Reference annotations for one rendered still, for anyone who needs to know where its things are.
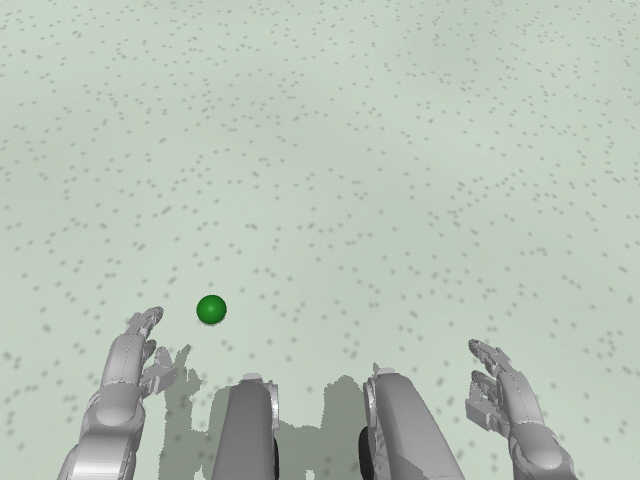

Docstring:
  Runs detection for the right robot hand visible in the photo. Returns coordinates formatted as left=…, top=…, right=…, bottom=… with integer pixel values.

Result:
left=465, top=339, right=545, bottom=439

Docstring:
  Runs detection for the right robot foot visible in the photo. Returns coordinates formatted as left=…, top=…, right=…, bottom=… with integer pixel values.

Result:
left=358, top=426, right=374, bottom=480

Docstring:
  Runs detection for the left robot arm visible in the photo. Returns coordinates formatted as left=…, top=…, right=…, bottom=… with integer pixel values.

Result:
left=57, top=383, right=146, bottom=480

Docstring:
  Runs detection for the right robot arm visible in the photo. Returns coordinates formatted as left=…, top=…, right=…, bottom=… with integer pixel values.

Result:
left=508, top=423, right=578, bottom=480

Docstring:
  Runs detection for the left robot hand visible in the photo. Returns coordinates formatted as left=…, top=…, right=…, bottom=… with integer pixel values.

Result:
left=100, top=306, right=178, bottom=399

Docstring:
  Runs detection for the ball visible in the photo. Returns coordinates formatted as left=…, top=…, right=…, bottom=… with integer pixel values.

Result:
left=196, top=295, right=226, bottom=324

